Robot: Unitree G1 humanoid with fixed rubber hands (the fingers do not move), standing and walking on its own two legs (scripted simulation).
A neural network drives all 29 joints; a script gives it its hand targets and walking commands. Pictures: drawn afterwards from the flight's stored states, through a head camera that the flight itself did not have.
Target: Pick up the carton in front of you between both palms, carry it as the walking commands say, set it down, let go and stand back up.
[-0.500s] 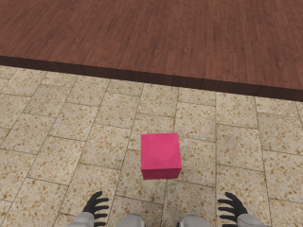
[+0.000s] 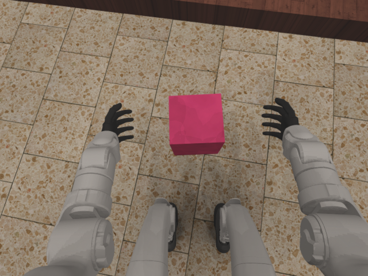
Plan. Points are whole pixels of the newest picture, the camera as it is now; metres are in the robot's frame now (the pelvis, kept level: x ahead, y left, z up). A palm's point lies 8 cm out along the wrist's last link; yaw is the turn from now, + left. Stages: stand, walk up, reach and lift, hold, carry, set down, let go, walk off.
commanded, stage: reach and lift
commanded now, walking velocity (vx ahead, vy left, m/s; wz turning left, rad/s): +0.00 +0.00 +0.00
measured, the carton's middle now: (195, 127) +0.55 +0.00 -0.55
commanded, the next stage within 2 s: none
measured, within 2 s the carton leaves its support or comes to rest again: neither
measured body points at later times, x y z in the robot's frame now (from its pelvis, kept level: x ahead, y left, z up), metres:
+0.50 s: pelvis +0.02 +0.00 -0.02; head +0.35 +0.00 +0.28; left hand +0.57 +0.20 -0.13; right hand +0.59 -0.19 -0.13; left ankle +0.08 +0.12 -0.64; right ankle +0.08 -0.12 -0.64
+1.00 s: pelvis -0.01 +0.00 -0.21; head +0.36 +0.00 +0.04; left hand +0.55 +0.20 -0.37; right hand +0.56 -0.19 -0.37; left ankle +0.08 +0.12 -0.64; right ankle +0.08 -0.12 -0.64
